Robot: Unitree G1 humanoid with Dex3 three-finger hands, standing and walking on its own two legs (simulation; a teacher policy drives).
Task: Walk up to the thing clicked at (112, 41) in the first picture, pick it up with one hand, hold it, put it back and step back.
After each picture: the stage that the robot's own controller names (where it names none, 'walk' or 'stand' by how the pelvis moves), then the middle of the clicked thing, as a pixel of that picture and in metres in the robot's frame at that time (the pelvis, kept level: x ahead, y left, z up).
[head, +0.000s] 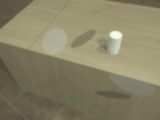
stand; (114, 43) +0.68 -0.15 -0.09
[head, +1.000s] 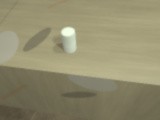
walk; (69, 40) +0.62 +0.11 -0.06
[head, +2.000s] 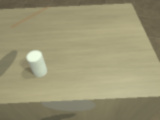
stand; (37, 64) +0.50 +0.23 -0.07
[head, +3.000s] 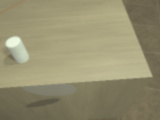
stand; (18, 50) +0.55 +0.32 -0.06
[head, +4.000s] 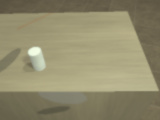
stand; (37, 59) +0.58 +0.27 -0.09
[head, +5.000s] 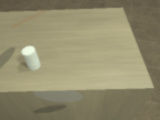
stand; (31, 58) +0.58 +0.29 -0.10
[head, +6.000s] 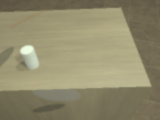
stand; (30, 57) +0.59 +0.30 -0.09
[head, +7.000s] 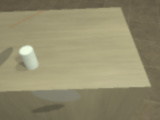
stand; (29, 58) +0.58 +0.30 -0.09
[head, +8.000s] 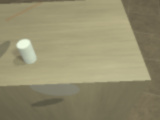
rise first; (27, 51) +0.59 +0.30 -0.09
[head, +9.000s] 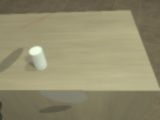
rise first; (38, 58) +0.58 +0.29 -0.09
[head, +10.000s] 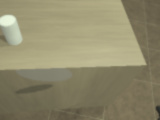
go down; (11, 30) +0.62 +0.27 -0.04
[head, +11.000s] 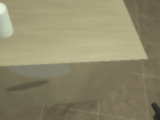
go down; (0, 21) +0.60 +0.27 -0.01
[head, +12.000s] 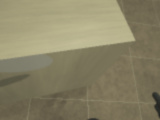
close in; out of the picture +0.60 +0.30 +0.02
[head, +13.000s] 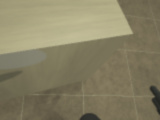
close; out of the picture +0.60 +0.30 +0.04
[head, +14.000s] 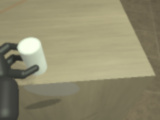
lift; (33, 57) +0.41 +0.17 +0.10
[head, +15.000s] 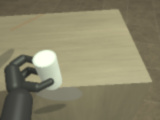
lift; (48, 70) +0.34 +0.13 +0.13
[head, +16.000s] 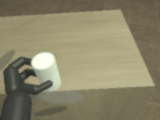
hold; (47, 72) +0.34 +0.13 +0.11
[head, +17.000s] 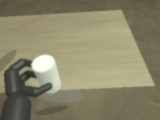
hold; (47, 75) +0.33 +0.13 +0.11
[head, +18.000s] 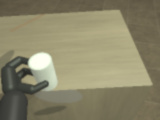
crouch; (44, 72) +0.34 +0.14 +0.11
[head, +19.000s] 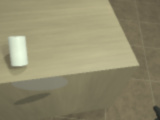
crouch; (18, 50) +0.54 +0.22 -0.04
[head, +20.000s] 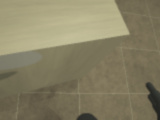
lower; out of the picture +0.60 +0.25 +0.00
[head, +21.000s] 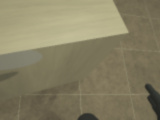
lower; out of the picture +0.61 +0.24 +0.01
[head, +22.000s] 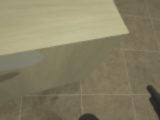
lower; out of the picture +0.61 +0.21 +0.01
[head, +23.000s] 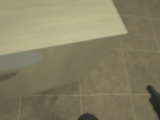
lower; out of the picture +0.61 +0.18 +0.01
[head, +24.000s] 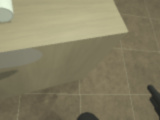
loosen; (0, 0) +0.62 +0.15 +0.01
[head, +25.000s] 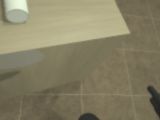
withdraw; (15, 2) +0.61 +0.11 +0.01
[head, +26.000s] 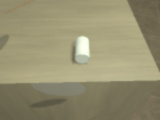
sink last; (82, 49) +0.58 +0.02 -0.05
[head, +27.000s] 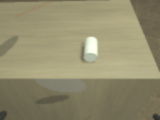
stand; (90, 49) +0.61 +0.00 -0.06
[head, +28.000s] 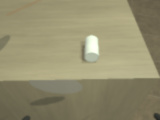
stand; (91, 48) +0.59 -0.02 -0.05
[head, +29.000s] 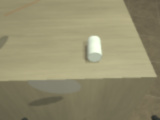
stand; (94, 48) +0.59 -0.04 -0.05
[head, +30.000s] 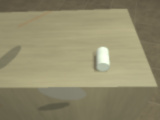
stand; (102, 59) +0.59 -0.07 -0.11
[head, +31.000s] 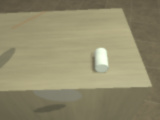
stand; (101, 60) +0.58 -0.07 -0.12
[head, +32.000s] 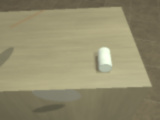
stand; (104, 59) +0.58 -0.09 -0.12
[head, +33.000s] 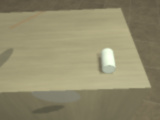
walk; (107, 60) +0.57 -0.10 -0.12
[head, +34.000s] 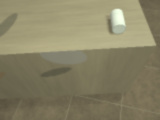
walk; (117, 21) +0.72 -0.15 -0.10
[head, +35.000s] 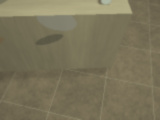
walk; out of the picture +0.99 -0.12 -0.10
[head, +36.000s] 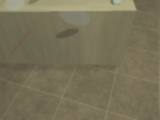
stand; out of the picture +1.21 -0.21 -0.10
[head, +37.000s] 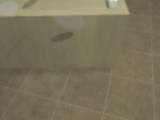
stand; (112, 0) +1.20 -0.22 -0.12
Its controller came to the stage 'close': yes
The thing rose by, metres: 0.22
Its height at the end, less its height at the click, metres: -0.02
